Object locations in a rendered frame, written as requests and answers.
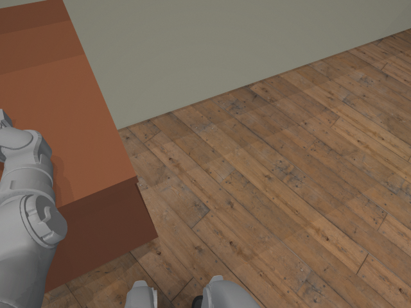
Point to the counter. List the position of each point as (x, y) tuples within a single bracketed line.
[(47, 85)]

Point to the left robot hand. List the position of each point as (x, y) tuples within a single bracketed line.
[(5, 121)]

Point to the robot left forearm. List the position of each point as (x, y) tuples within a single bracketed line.
[(27, 166)]

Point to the right robot shin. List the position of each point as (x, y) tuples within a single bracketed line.
[(215, 278)]

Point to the left robot thigh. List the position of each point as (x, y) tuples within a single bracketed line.
[(141, 297)]

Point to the left robot upper arm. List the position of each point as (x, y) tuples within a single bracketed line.
[(31, 227)]

